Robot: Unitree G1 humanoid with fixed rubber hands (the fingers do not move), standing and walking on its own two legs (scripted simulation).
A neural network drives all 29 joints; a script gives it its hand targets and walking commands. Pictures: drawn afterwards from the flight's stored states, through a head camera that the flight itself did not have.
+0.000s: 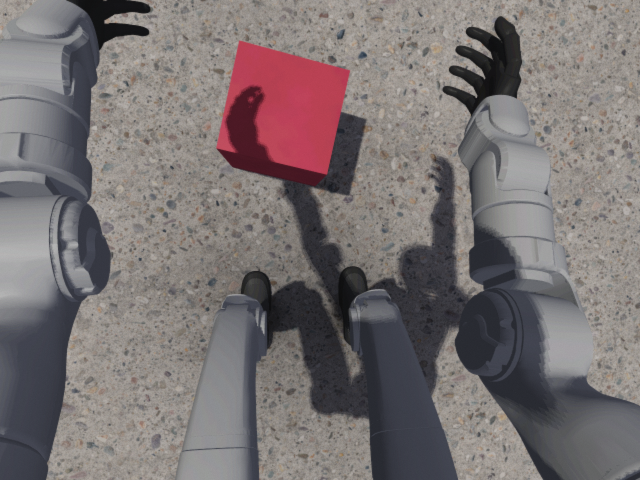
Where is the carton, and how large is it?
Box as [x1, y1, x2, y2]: [216, 40, 349, 185]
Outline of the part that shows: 239,40 216,148 234,167 315,185 327,172 349,70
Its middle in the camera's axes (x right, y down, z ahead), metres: -0.08 -0.25 +0.84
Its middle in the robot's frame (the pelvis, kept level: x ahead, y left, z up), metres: +0.57 +0.01 -0.54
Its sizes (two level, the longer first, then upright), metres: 0.210 0.200 0.250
